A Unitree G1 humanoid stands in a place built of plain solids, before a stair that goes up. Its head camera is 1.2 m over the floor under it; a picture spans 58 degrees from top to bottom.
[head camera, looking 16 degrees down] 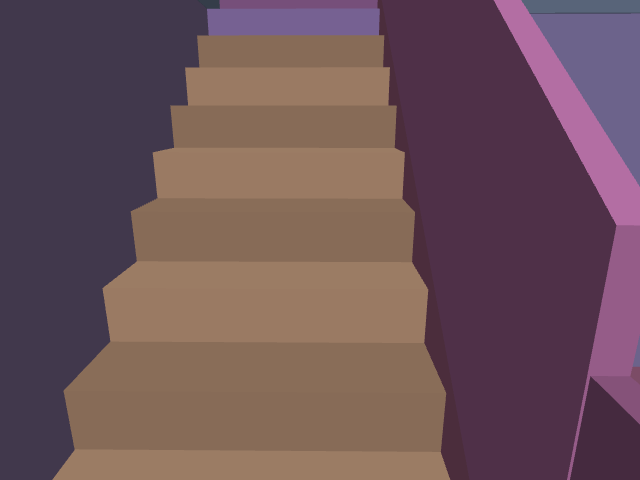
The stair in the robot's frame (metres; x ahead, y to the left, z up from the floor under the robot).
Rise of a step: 0.18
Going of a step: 0.25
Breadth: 0.97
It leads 1 degrees to the right of straight ahead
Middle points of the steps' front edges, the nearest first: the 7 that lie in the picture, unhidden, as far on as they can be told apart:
0.94 0.16 0.53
1.19 0.16 0.71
1.43 0.16 0.89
1.68 0.16 1.07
1.93 0.16 1.24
2.17 0.15 1.42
2.42 0.15 1.60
